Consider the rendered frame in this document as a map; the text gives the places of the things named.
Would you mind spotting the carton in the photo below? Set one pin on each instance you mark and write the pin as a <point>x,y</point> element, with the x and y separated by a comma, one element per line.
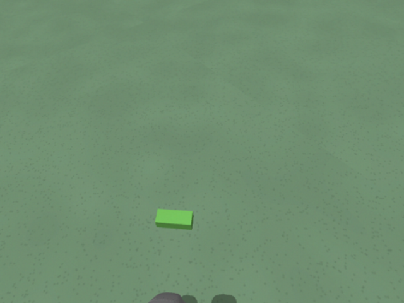
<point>174,219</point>

